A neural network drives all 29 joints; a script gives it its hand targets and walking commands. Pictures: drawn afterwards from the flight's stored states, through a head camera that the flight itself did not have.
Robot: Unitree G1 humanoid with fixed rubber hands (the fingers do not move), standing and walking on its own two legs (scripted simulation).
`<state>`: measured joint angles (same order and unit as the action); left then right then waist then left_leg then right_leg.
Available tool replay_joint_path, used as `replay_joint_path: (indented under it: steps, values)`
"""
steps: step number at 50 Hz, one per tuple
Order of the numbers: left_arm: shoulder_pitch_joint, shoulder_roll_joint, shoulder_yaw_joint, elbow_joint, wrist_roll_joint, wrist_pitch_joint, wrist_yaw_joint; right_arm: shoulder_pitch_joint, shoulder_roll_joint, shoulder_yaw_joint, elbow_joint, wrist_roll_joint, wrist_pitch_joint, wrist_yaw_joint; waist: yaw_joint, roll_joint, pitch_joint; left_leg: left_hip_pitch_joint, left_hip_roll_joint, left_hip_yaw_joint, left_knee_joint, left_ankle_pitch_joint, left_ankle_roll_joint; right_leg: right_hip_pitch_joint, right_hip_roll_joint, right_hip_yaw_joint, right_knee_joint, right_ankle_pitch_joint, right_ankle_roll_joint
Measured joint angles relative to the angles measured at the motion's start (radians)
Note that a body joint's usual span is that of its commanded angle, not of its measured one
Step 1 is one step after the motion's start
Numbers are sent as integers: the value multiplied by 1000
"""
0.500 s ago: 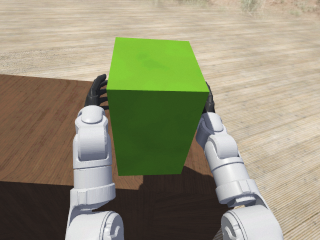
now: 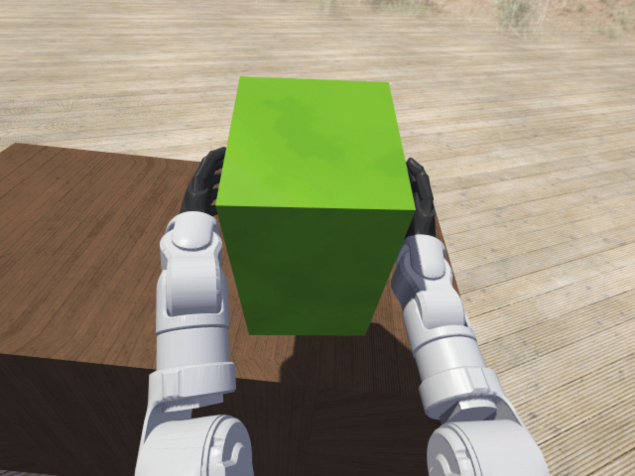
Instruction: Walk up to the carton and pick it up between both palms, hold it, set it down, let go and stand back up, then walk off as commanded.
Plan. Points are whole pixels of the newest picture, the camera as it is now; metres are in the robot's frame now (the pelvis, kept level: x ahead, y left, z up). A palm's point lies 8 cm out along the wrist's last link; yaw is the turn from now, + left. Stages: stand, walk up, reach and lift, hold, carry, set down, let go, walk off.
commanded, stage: set down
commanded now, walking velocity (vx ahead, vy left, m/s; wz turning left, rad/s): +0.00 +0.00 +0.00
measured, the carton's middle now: (310, 223) +0.38 +0.02 +0.18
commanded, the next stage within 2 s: none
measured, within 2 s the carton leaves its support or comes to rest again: neither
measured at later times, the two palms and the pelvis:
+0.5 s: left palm (223, 237) +0.39 +0.13 +0.14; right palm (414, 249) +0.38 -0.13 +0.14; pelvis +0.02 +0.01 +0.00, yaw -1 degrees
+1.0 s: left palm (227, 253) +0.40 +0.13 +0.11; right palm (409, 261) +0.38 -0.13 +0.11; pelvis +0.02 +0.01 +0.00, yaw -2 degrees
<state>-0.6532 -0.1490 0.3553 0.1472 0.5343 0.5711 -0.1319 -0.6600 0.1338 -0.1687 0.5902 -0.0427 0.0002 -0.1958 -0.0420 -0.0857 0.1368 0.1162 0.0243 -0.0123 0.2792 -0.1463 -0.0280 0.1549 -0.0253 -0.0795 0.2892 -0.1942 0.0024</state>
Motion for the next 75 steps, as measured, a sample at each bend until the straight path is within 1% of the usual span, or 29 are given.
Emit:
replay_joint_path:
  steps: [3,5,9,13,15,17,19,21,23,26,29,33,35,37,41,46,50,53,57,63,68,71,75]
  values:
    - [42,-4,-6,18,-3,-37,2,32,6,-2,29,-13,-54,4,9,-5,21,16,-1,4,-4,-6,2,19,-1,1,-12,-1,2]
    - [81,-1,-22,22,-17,-58,13,54,8,3,46,-18,-84,8,10,-12,37,20,-1,4,-2,-11,2,25,-1,0,-15,-3,3]
    - [169,15,-81,-11,-77,-83,63,96,-9,56,58,13,-140,7,2,-24,66,0,3,3,22,-26,2,19,2,-3,-20,-4,4]
    - [208,30,-145,-36,-147,-121,123,133,-33,89,23,51,-192,4,-12,-26,36,-75,8,-4,57,-41,1,-38,7,-11,-17,-4,4]
    - [198,34,-160,-15,-153,-141,137,134,-44,85,20,52,-203,3,-19,-22,12,-100,9,-5,62,-44,3,-56,9,-13,-25,0,4]
    - [186,37,-165,-2,-154,-140,142,127,-54,93,18,59,-193,-3,-27,-15,0,-103,10,-1,58,-44,4,-57,10,-10,-37,6,6]
    - [165,33,-146,17,-135,-133,128,109,-58,92,34,63,-178,-5,-35,-11,6,-86,8,5,50,-45,7,-42,8,-5,-45,9,9]
    - [144,22,-125,30,-116,-119,117,93,-65,92,50,75,-163,-6,-35,-4,18,-67,6,13,44,-46,10,-28,4,2,-45,7,13]
    - [133,8,-110,33,-104,-110,115,85,-71,93,63,77,-160,-5,-29,5,23,-57,4,22,41,-48,13,-25,2,10,-43,5,16]
    - [142,-4,-108,15,-106,-110,120,91,-78,105,55,82,-165,-6,-22,22,24,-57,2,30,43,-51,17,-27,-1,16,-41,3,20]
    - [155,-10,-98,19,-103,-130,115,99,-71,102,59,64,-174,-6,-16,37,25,-54,0,33,43,-53,19,-23,-3,18,-44,4,22]
    - [150,-9,-70,82,-90,-149,94,100,-56,80,92,35,-163,-5,-2,39,41,-40,-3,33,32,-47,21,-13,-7,16,-45,5,24]
    - [155,-5,-66,104,-96,-154,96,100,-49,67,116,20,-167,-2,5,34,44,-45,-5,32,29,-42,21,-20,-9,14,-42,5,23]
    - [168,3,-81,105,-122,-162,109,111,-43,64,114,13,-180,-3,11,28,33,-68,-3,30,33,-40,19,-42,-8,10,-37,6,22]
    - [155,22,-101,156,-157,-215,132,105,-33,21,126,-19,-214,5,14,19,-3,-120,1,22,45,-35,16,-85,-3,1,-37,14,17]
    - [81,27,-66,283,-122,-250,129,40,-22,-79,218,-90,-220,26,10,8,-23,-127,4,28,30,-24,14,-98,0,5,-45,24,14]
    - [52,13,-40,350,-103,-270,132,32,-21,-130,258,-115,-229,35,18,7,-44,-138,7,44,20,-19,14,-124,1,18,-38,24,13]
    - [42,3,-18,390,-96,-308,131,38,-21,-143,260,-121,-239,37,29,14,-56,-147,12,56,21,-22,14,-139,4,29,-37,25,14]
    - [34,2,14,435,-81,-346,128,22,-15,-173,291,-157,-247,41,33,22,-35,-139,11,63,16,-23,15,-135,2,33,-35,23,15]
    - [68,8,26,487,-112,-414,128,50,2,-183,304,-179,-273,37,46,28,-60,-186,12,64,17,-22,15,-179,2,31,-38,26,15]
    - [70,28,16,544,-146,-481,142,47,14,-214,316,-214,-303,38,50,35,-85,-236,13,59,33,-28,15,-219,4,24,-40,28,15]
    - [59,39,16,571,-164,-512,147,31,18,-237,330,-237,-321,39,41,38,-98,-258,12,55,37,-29,17,-234,2,18,-44,29,17]
    - [46,45,15,602,-166,-544,161,17,12,-248,357,-246,-342,41,34,45,-115,-276,13,55,43,-33,18,-244,3,17,-55,33,18]
